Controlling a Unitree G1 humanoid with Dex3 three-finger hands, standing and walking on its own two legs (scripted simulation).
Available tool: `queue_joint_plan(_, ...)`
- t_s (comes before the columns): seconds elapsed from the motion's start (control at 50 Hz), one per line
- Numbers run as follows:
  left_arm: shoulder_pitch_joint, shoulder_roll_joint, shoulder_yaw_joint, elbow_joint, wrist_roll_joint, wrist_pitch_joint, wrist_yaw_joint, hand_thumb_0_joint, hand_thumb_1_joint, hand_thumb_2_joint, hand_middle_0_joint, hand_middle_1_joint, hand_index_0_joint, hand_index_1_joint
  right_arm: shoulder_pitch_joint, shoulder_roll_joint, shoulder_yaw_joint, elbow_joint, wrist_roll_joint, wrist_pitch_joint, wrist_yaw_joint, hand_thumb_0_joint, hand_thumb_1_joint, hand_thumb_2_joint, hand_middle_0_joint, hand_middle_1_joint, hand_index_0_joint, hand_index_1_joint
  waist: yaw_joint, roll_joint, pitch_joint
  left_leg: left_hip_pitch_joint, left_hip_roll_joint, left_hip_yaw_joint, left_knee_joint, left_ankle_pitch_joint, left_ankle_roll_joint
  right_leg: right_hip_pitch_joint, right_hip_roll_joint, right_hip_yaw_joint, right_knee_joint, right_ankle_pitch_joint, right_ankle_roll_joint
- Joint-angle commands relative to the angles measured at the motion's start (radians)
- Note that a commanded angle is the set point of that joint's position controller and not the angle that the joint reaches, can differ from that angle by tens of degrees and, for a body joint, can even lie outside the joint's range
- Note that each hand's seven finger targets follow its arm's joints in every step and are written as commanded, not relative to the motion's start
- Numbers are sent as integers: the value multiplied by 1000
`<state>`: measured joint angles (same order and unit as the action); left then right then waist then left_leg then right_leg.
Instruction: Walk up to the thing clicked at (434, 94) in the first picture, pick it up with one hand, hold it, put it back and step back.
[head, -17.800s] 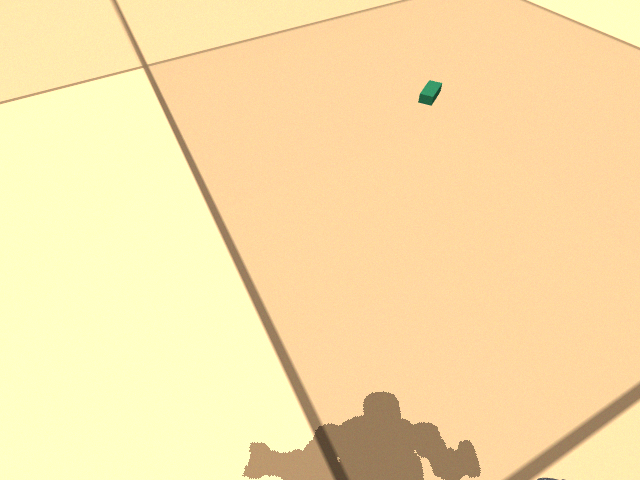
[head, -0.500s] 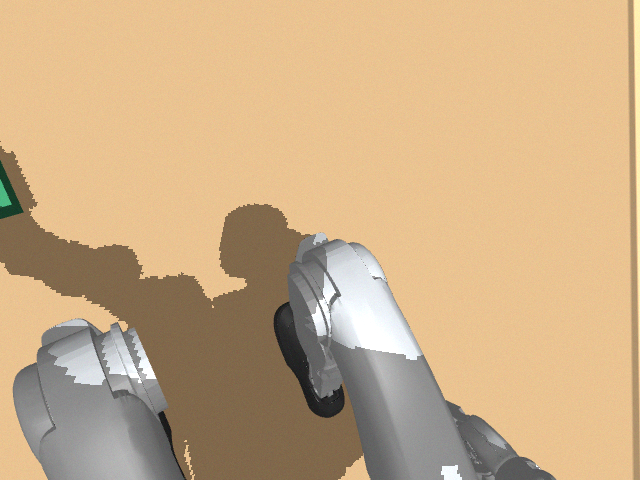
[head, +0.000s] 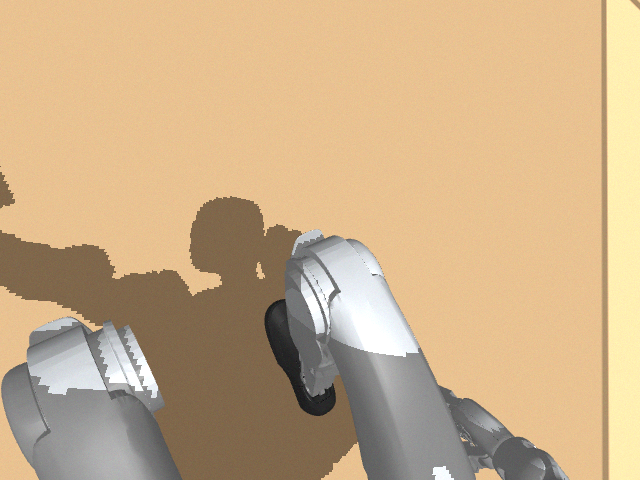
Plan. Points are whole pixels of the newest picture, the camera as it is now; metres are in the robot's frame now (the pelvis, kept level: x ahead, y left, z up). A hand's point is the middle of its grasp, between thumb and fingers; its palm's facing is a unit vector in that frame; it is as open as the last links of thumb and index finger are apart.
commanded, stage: rest palm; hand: left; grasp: from above
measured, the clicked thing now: out of the picture +0.47 +0.33 -0.28
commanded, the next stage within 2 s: close in 0.42 s
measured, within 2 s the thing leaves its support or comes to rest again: neither
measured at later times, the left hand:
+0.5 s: hand out of the picture +0.45 +0.32 -0.26, palm faces -0.46 -0.14 -0.88, open 13.8 cm
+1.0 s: hand out of the picture +0.45 +0.32 -0.26, palm faces -0.46 -0.15 -0.87, open 12.3 cm
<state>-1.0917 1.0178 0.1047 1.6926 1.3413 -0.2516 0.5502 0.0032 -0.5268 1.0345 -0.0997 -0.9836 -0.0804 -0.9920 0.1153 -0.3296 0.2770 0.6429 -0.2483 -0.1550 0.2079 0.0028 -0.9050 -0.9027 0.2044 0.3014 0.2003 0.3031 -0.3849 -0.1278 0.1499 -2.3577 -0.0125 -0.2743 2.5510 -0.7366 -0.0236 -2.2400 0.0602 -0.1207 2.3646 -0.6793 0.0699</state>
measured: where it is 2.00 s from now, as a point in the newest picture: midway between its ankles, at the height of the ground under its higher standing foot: (233, 421)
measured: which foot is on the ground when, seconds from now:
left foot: down 0.00-1.00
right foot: down 0.00-1.00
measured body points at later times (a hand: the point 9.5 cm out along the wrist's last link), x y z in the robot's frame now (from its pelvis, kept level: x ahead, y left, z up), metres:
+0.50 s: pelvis +0.00 +0.00 +0.00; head +0.28 +0.14 +0.32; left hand +0.47 +0.32 -0.21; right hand +0.04 -0.24 -0.05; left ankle +0.05 +0.13 -0.27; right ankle +0.11 -0.13 -0.27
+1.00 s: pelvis +0.00 +0.00 +0.00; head +0.28 +0.14 +0.32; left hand +0.47 +0.32 -0.21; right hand +0.05 -0.25 -0.05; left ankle +0.06 +0.13 -0.27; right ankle +0.11 -0.13 -0.27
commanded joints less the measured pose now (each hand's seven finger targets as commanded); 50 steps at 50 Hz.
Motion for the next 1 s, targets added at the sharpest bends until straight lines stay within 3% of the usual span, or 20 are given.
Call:
queue_joint_plan(0.0, -258, 205, 1, -111, -9, -7, 50, 0, -530, 1022, -78, -993, -65, -1005, 207, -327, -93, 24, -1, 0, -4, 0, -900, -904, 199, 300, 200, 300, -60, 563, -646, 559, 44, 119, -265, 302, 21, 326, 30, -155, -173, 311, -89)
queue_joint_plan(0.06, -248, 217, 4, -106, -10, -2, 68, 0, -534, 1027, -75, -1001, -62, -1013, 195, -326, -94, 26, 3, -2, -5, 0, -901, -905, 199, 300, 200, 300, -40, 590, -685, 580, 47, 117, -272, 317, 18, 345, 33, -150, -169, 325, -90)
queue_joint_plan(0.12, -229, 186, -9, -34, -11, 4, 76, 0, -523, 1028, -77, -1012, -67, -1021, 194, -320, -82, 22, -1, -4, 3, 0, -902, -905, 199, 300, 200, 300, -64, 536, -607, 509, 45, 113, -275, 268, 25, 320, 36, -158, -171, 293, -88)
queue_joint_plan(0.16, -270, 213, -4, -67, -11, 1, 83, 0, -525, 1020, -78, -1006, -67, -1015, 188, -337, -85, 17, -2, -9, 0, 0, -902, -905, 199, 300, 200, 300, -63, 563, -631, 529, 47, 107, -280, 266, 23, 322, 33, -156, -170, 290, -90)
queue_joint_plan(0.24, -235, 195, -19, -18, -13, 7, 84, 0, -507, 1018, -89, -1016, -81, -1023, 180, -328, -66, 7, -6, -22, 7, 0, -904, -905, 199, 300, 199, 300, -78, 512, -584, 490, 47, 112, -267, 233, 30, 334, 36, -153, -179, 275, -82)
queue_joint_plan(0.32, -259, 236, -3, -38, -18, -1, 93, 0, -514, 996, -79, -1008, -73, -1013, 178, -341, -64, 7, -3, -33, 4, 0, -905, -906, 199, 300, 199, 300, -70, 538, -611, 516, 50, 101, -282, 231, 23, 339, 34, -155, -179, 269, -85)
queue_joint_plan(0.34, -243, 210, -27, -28, -13, 3, 88, 0, -515, 986, -80, -1013, -76, -1016, 171, -336, -59, 1, -3, -38, 7, 0, -907, -906, 199, 300, 199, 300, -76, 524, -598, 509, 50, 105, -266, 232, 26, 339, 33, -152, -172, 277, -81)
queue_joint_plan(0.44, -284, 235, -5, -106, -20, 9, 97, 0, -478, 1002, -105, -1010, -99, -1015, 183, -352, -67, 4, -4, -52, 13, 0, -904, -906, 199, 300, 199, 300, -66, 592, -648, 580, 56, 94, -272, 279, 14, 329, 31, -162, -159, 303, -84)
queue_joint_plan(0.5, -242, 240, -5, -51, -23, 18, 99, 0, -477, 1005, -117, -993, -106, -1004, 177, -346, -59, 8, -3, -52, 17, 0, -905, -907, 199, 300, 199, 300, -73, 553, -613, 526, 55, 103, -269, 261, 20, 362, 40, -156, -179, 302, -80)
queue_joint_plan(0.54, -266, 240, 4, -75, -23, 19, 98, 0, -378, 889, -147, -979, -162, -962, 191, -352, -65, 15, -7, -55, 21, 0, -895, -901, 200, 300, 200, 300, -70, 594, -622, 553, 55, 100, -272, 287, 14, 344, 34, -162, -163, 311, -84)
queue_joint_plan(0.58, -242, 258, 8, -56, -27, 26, 98, 0, -368, 891, -163, -959, -173, -948, 174, -353, -62, 11, -2, -53, 19, 0, -894, -901, 200, 300, 200, 300, -61, 577, -617, 539, 57, 95, -281, 274, 14, 348, 36, -160, -168, 300, -86)
queue_joint_plan(0.66, -241, 226, -9, -46, -43, 31, 79, 0, -316, 831, -191, -939, -210, -918, 191, -353, -64, 9, -4, -49, 20, 0, -895, -900, 200, 300, 200, 300, -84, 530, -602, 506, 52, 109, -267, 262, 26, 371, 37, -155, -190, 303, -80)
queue_joint_plan(0.7, -246, 249, 0, -65, -53, 26, 70, 0, -292, 816, -204, -937, -226, -914, 185, -354, -65, 8, 3, -49, 15, 0, -896, -901, 200, 300, 200, 300, -70, 539, -616, 513, 54, 104, -271, 261, 24, 372, 36, -156, -191, 296, -83)
queue_joint_plan(0.76, -233, 207, -21, -59, -53, 20, 53, 0, -269, 793, -217, -929, -243, -903, 195, -346, -65, 8, 6, -45, 16, 0, -896, -901, 200, 300, 200, 300, -76, 546, -607, 527, 55, 99, -267, 278, 19, 357, 33, -162, -179, 304, -85)
queue_joint_plan(0.78, -257, 219, -17, -92, -61, 9, 52, 0, -246, 778, -225, -931, -255, -899, 186, -344, -60, 10, 6, -42, 15, 0, -895, -901, 200, 300, 200, 300, -72, 553, -622, 533, 56, 92, -271, 281, 16, 356, 32, -166, -180, 301, -87)
queue_joint_plan(0.82, -217, 225, -21, -75, -58, 5, 54, 0, -234, 781, -247, -906, -271, -880, 190, -343, -63, 3, 7, -34, 10, 0, -894, -900, 199, 300, 200, 300, -65, 550, -651, 548, 56, 102, -274, 304, 19, 407, 38, -158, -192, 327, -82)
queue_joint_plan(0.84, -257, 237, -14, -125, -52, -3, 57, 0, -215, 763, -255, -906, -283, -876, 194, -345, -61, 5, 6, -31, 9, 0, -894, -900, 200, 300, 200, 300, -62, 572, -675, 564, 57, 97, -268, 326, 16, 398, 35, -163, -182, 343, -83)
queue_joint_plan(0.9, -214, 193, -37, -46, -44, -4, 62, 0, -193, 753, -274, -886, -301, -857, 186, -336, -54, 10, 2, -27, 13, 0, -894, -900, 199, 300, 200, 300, -76, 534, -598, 522, 56, 102, -261, 305, 20, 372, 38, -166, -184, 329, -82)
queue_joint_plan(0.96, -245, 244, -11, -79, -40, -12, 79, 0, -140, 727, -317, -859, -344, -831, 184, -349, -52, 3, -1, -25, 6, 0, -894, -900, 199, 300, 200, 300, -69, 557, -617, 538, 55, 98, -279, 295, 17, 376, 36, -165, -188, 317, -86)
queue_joint_plan(0.98, -219, 230, -22, -43, -34, -6, 79, 0, -121, 702, -332, -844, -361, -813, 176, -346, -53, 1, -4, -27, 8, 0, -894, -900, 199, 300, 199, 300, -67, 556, -590, 531, 54, 103, -275, 280, 19, 362, 35, -163, -186, 305, -85)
